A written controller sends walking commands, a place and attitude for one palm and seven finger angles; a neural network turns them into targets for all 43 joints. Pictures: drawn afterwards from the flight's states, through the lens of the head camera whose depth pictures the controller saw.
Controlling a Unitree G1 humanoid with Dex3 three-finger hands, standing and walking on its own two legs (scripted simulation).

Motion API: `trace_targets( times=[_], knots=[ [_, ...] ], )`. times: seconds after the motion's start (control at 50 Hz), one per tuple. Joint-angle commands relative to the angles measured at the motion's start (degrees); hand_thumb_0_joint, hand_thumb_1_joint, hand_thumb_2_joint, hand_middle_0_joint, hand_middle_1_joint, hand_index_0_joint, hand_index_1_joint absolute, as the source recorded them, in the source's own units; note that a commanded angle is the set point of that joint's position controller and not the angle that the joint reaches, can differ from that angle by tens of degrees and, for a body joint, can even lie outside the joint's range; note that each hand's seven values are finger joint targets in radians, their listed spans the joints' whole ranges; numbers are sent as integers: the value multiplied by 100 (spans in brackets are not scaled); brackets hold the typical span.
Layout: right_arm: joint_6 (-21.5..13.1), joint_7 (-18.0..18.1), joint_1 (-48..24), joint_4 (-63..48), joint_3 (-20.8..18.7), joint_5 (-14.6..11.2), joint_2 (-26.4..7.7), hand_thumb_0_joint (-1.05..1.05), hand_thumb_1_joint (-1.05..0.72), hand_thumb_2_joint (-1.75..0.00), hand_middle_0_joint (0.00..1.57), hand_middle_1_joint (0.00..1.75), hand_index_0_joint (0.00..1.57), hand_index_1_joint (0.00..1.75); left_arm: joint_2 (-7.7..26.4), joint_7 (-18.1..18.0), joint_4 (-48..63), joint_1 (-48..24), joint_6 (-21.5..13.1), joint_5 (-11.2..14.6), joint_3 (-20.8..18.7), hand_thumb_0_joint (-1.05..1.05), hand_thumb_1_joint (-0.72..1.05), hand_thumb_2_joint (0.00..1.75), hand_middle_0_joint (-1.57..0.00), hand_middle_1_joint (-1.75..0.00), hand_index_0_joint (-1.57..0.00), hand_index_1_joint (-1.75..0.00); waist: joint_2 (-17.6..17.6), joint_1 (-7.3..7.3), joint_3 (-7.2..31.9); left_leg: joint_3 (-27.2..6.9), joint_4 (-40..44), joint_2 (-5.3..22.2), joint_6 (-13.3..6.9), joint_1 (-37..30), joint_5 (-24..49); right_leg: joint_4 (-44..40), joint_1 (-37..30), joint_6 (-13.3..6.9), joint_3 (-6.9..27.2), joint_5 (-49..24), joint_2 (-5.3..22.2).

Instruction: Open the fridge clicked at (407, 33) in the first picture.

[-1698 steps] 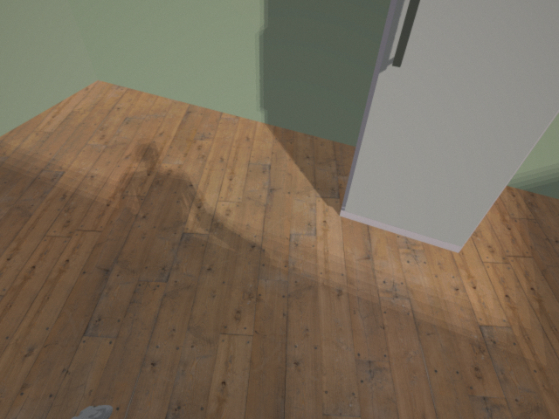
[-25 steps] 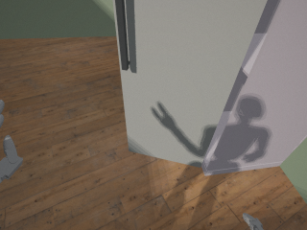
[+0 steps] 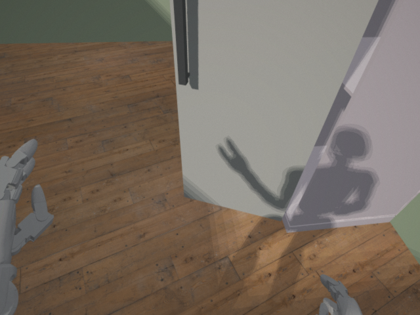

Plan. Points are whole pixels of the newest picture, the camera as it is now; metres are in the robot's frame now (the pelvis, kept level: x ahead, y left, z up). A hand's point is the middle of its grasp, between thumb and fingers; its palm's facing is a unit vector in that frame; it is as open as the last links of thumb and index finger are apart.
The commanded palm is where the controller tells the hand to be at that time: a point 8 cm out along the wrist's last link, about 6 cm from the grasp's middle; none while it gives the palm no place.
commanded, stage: let the arm hang, fingers relaxed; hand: left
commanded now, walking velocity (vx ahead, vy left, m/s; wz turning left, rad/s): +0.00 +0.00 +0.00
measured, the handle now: out of the picture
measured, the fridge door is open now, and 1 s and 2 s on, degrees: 67 67 67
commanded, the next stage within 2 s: look to check the result in 1.06 s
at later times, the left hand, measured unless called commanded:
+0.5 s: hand out of the picture +0.00 +0.20 -0.16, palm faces -0.03 -0.97 -0.25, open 7.2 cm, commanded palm none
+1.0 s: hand out of the picture +0.09 +0.19 -0.15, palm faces -0.06 -0.97 -0.23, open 7.4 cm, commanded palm none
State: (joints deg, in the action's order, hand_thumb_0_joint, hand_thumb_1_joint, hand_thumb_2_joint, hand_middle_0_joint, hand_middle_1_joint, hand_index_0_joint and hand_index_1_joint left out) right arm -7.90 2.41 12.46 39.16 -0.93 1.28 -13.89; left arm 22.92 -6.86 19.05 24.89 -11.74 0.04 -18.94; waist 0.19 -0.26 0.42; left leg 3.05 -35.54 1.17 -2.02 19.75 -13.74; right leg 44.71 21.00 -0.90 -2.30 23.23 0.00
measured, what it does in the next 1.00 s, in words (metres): stands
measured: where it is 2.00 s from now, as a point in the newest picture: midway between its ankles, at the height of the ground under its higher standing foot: outside the picture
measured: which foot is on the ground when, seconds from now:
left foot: down 0.00-1.00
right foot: down 0.00-1.00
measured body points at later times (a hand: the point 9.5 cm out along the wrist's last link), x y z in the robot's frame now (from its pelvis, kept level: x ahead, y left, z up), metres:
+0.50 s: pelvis +0.00 +0.00 +0.01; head +0.04 +0.00 +0.46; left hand +0.01 +0.25 -0.14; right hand +0.01 -0.26 -0.14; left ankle +0.05 +0.10 -0.72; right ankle +0.01 -0.14 -0.72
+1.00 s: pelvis +0.03 +0.00 +0.02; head +0.04 +0.00 +0.47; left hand +0.09 +0.24 -0.13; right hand +0.07 -0.24 -0.13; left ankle +0.05 +0.10 -0.72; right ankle +0.01 -0.14 -0.72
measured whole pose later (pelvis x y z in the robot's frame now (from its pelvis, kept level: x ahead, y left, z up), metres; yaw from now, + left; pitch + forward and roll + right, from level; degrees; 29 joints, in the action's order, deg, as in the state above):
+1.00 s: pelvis +0.03 +0.00 +0.02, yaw -1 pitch -1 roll +0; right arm 0.4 0.6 9.2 64.9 -0.7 1.1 -11.5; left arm 12.1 -1.1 -63.5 8.6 -0.2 -1.0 1.2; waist 0.0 -1.3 -2.1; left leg 3.8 -21.8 0.1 -1.3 11.7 -9.3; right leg 21.8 8.2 1.3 3.2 12.9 0.5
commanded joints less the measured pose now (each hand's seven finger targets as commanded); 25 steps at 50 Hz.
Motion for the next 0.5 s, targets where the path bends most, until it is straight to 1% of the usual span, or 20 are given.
trace_targets(
  times=[0.0,0.02,0.04,0.06,0.08,0.1,0.12,0.14,0.16,0.18,0.2,0.22,0.26,0.28,0.3,0.32,0.38,0.4,0.42,0.48],
  knots=[
    [400,-235,-321,-254,-266,99,-883,0,-90,-90,20,30,20,30,-351,607,-2794,-436,1301,-232,1252,0,90,90,-20,-30,-20,-30,274,-221,59,-1938,1637,1399,-838,778,-304,1534,577,155,599,841,188],
    [401,-216,-329,-335,-223,122,-907,0,-90,-90,20,30,20,30,-291,619,-3066,-621,1251,-224,1360,0,90,90,-20,-30,-20,-30,-158,-144,186,-1723,1483,1250,-755,475,457,1102,438,165,491,852,125],
    [436,-202,-306,-281,-208,119,-978,0,-90,-90,20,30,20,30,-267,624,-3360,-726,1216,-206,1427,0,90,90,-20,-30,-20,-30,-480,-82,380,-1475,1254,1133,-691,20,1269,414,250,174,366,821,114],
    [482,-198,-289,-227,-183,88,-1069,0,-90,-90,20,30,20,30,-202,618,-3651,-819,1209,-183,1495,0,90,90,-20,-30,-20,-30,-648,1,511,-1281,1024,1023,-572,-285,1785,-365,-54,174,219,383,93],
    [546,-203,-330,-164,-156,33,-1120,0,-90,-90,20,30,20,30,-119,600,-4018,-845,1185,-138,1520,0,90,90,-20,-30,-20,-30,-677,113,595,-1022,781,848,-398,-298,1812,-1141,-538,153,237,-568,124],
    [605,-207,-323,-109,-136,-34,-1024,0,-90,-90,20,30,20,30,99,557,-4339,-903,1160,-122,1526,0,90,90,-20,-30,-20,-30,-879,96,634,-737,547,472,-169,-76,1328,-1573,-959,24,748,-1484,382],
    [657,-225,-329,-76,-91,-75,-834,0,-90,-90,20,30,20,30,275,538,-4620,-1004,1152,-106,1564,0,90,90,-20,-30,-20,-30,-710,12,433,-482,470,145,40,77,594,-1860,-834,-178,1337,-1768,849],
    [720,-268,-158,109,-61,-24,-596,0,-90,-90,20,30,20,30,263,554,-5003,-1096,1160,-121,1602,0,90,90,-20,-30,-20,-30,-228,-167,101,-293,499,27,135,-47,-95,-2110,-344,-353,1629,-1386,1183],
    [788,-323,19,281,-41,3,-556,0,-90,-90,20,30,20,30,326,574,-5281,-1230,1195,-112,1658,0,90,90,-20,-30,-20,-30,464,-326,-140,-308,702,17,113,-346,-393,-2124,161,-386,1398,-506,1107],
    [853,-276,-127,407,-72,44,-621,0,-90,-90,20,30,20,30,206,572,-5520,-1338,1186,-127,1711,0,90,90,-20,-30,-20,-30,123,-251,-240,-480,792,139,90,-348,-345,-2153,251,-261,1308,-138,662],
    [868,-259,-235,521,-97,38,-708,0,-90,-90,20,30,20,30,126,567,-5787,-1354,1179,-134,1735,0,90,90,-20,-30,-20,-30,0,-184,-360,-543,895,209,63,-328,-357,-2252,198,-200,1195,-46,548],
    [860,-250,-171,609,-100,14,-730,0,-90,-90,20,30,20,30,124,566,-6032,-1312,1160,-128,1770,0,90,90,-20,-30,-20,-30,-215,-175,-177,-632,1036,268,41,-457,-176,-2254,-26,-151,1047,-223,471],
    [825,-213,-124,902,-93,4,-685,0,-90,-90,20,30,20,30,-62,564,-6459,-1198,1133,-107,1802,0,90,90,-20,-30,-20,-30,320,-125,-71,-637,1238,344,48,-526,-81,-2224,-314,-134,987,-525,422],
    [807,-191,-111,992,-121,31,-645,0,-90,-90,20,30,20,30,-201,550,-6582,-1030,1122,-118,1715,0,90,90,-20,-30,-20,-30,738,-63,158,-660,1270,387,23,-614,-17,-2179,-539,-152,891,-768,400],
    [814,-183,-115,1089,-122,21,-595,0,-90,-90,20,30,20,30,-188,543,-6754,-993,1126,-113,1722,0,90,90,-20,-30,-20,-30,895,-44,183,-684,1342,403,16,-598,-63,-2180,-664,-162,842,-825,384],
    [817,-174,-48,1168,-121,1,-628,0,-90,-90,20,30,20,30,-166,545,-6908,-930,1118,-102,1749,0,90,90,-20,-30,-20,-30,745,-18,366,-710,1351,430,3,-732,78,-2183,-808,-158,787,-980,368],
    [848,-149,56,1446,-149,-15,-574,0,-90,-90,20,30,20,30,-224,541,-7259,-1021,1126,-105,1781,0,90,90,-20,-30,-20,-30,317,-58,109,-699,1466,445,25,-707,-186,-2439,-688,-163,818,-769,395],
    [855,-145,70,1529,-158,-15,-586,0,-90,-90,20,30,20,30,-223,540,-7350,-1062,1130,-107,1782,0,90,90,-20,-30,-20,-30,248,-67,-15,-698,1489,449,28,-710,-207,-2501,-615,-166,834,-723,403],
    [842,-140,129,1596,-179,-30,-663,0,-90,-90,20,30,20,30,-143,542,-7430,-1061,1113,-112,1772,0,90,90,-20,-30,-20,-30,124,-71,49,-703,1469,468,25,-827,-37,-2523,-646,-175,848,-847,405],
    [830,-127,156,1808,-187,-31,-671,0,-90,-90,20,30,20,30,-147,535,-7660,-1108,1116,-109,1782,0,90,90,-20,-30,-20,-30,3,-75,-85,-701,1577,514,19,-866,-46,-2603,-611,-159,832,-803,425]
  ],
)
